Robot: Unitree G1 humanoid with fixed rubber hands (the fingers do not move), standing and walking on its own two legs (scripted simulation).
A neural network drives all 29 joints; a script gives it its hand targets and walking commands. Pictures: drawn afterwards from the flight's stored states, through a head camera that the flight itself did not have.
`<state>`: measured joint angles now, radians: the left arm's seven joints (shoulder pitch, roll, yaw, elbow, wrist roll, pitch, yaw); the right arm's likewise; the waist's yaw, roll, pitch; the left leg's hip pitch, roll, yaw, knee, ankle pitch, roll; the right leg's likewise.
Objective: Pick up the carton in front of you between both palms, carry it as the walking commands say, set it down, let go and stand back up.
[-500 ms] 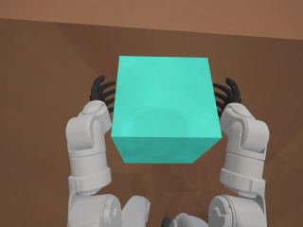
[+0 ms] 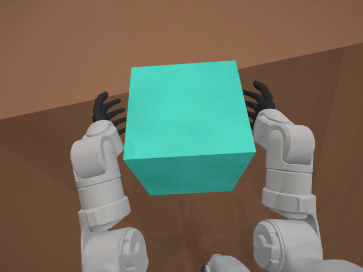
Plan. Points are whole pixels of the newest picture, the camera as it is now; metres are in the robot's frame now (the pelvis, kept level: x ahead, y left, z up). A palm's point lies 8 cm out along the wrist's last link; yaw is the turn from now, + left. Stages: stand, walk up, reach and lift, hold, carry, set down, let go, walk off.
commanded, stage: carry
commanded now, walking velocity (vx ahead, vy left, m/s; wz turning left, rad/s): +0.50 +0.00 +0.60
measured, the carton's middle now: (187, 136) +0.37 -0.04 +0.08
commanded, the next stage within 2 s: none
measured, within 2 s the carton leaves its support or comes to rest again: neither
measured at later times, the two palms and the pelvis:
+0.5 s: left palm (56, 73) +0.60 +0.27 +0.14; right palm (163, 47) +0.68 -0.03 +0.14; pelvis +0.30 +0.04 +0.00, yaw +14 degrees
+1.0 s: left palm (42, 11) +0.87 +0.34 +0.20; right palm out of the picture +0.98 +0.05 +0.20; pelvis +0.60 +0.08 +0.07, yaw +16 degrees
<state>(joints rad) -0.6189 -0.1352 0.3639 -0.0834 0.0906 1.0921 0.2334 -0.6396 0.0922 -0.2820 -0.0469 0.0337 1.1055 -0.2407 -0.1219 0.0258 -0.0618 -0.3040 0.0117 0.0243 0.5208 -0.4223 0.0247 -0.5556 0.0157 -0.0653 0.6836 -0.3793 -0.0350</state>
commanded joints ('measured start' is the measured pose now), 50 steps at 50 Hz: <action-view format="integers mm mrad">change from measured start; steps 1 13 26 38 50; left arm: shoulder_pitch -472 -618 -562 -468 -722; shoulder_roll -554 -660 -687 -552 -795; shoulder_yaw -502 -662 -584 -606 -725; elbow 45 -92 -124 -121 -114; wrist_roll -122 -310 -206 -190 -328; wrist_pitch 16 -28 -38 8 -19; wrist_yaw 3 -42 -34 -13 -57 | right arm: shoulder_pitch -611 -523 -664 -453 -556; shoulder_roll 730 673 838 666 743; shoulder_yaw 573 475 663 589 470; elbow -38 -25 -185 -131 -56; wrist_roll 190 6 191 148 29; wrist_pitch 10 -21 -43 -5 -18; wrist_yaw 42 -14 53 33 35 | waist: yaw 172 208 54 87 181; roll -390 -152 -74 129 -93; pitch -476 -280 -463 -308 -404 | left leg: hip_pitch -547 -673 474 239 -463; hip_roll -48 14 234 169 34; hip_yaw -20 67 -408 -55 -27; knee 613 603 -31 -171 719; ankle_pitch -195 51 533 553 21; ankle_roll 25 33 268 169 39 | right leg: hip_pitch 863 809 -267 21 539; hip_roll -451 -311 -64 -25 -289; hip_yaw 703 105 134 -97 355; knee -406 -326 870 40 -339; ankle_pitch -251 476 -74 126 28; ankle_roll -181 -113 -2 -8 -212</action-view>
